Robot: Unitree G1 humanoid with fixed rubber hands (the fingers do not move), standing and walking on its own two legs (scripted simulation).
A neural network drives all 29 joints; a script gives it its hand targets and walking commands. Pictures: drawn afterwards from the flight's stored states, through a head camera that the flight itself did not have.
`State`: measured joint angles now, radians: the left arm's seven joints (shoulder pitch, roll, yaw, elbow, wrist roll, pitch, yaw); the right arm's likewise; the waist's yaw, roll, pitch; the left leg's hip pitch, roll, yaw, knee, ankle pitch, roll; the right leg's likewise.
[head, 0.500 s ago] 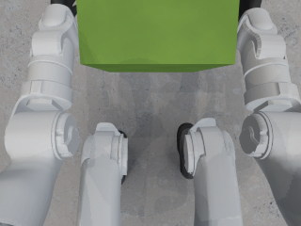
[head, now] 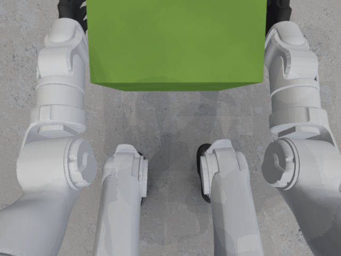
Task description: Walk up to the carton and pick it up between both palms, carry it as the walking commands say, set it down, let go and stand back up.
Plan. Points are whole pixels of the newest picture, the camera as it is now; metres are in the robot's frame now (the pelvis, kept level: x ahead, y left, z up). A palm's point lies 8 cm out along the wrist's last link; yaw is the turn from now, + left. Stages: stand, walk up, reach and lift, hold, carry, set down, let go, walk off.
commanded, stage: reach and lift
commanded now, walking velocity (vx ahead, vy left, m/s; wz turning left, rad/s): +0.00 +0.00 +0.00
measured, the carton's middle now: (173, 38) +0.53 -0.02 -0.19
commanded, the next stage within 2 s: none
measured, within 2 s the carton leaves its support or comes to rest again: neither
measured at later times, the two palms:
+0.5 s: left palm (51, 15) +0.53 +0.16 -0.04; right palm (301, 19) +0.51 -0.20 -0.03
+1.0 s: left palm (12, 2) +0.51 +0.16 +0.04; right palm out of the picture +0.49 -0.20 +0.04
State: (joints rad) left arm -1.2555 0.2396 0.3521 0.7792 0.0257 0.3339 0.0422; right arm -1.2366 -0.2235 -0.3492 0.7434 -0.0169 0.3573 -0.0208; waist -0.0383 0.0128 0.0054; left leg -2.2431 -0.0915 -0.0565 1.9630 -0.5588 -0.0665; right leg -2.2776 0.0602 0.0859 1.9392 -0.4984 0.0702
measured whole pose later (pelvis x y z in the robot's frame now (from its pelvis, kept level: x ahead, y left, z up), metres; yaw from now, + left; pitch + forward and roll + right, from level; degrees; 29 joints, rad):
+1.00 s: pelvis +0.01 +0.00 +0.11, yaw -1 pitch +48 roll +1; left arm -1.01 0.13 0.42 0.70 0.12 0.39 -0.03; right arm -0.98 -0.09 -0.44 0.62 -0.14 0.43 0.03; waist -0.02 0.01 -0.21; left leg -1.92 -0.09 -0.08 1.57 -0.48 -0.06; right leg -1.95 0.08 0.11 1.55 -0.43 0.07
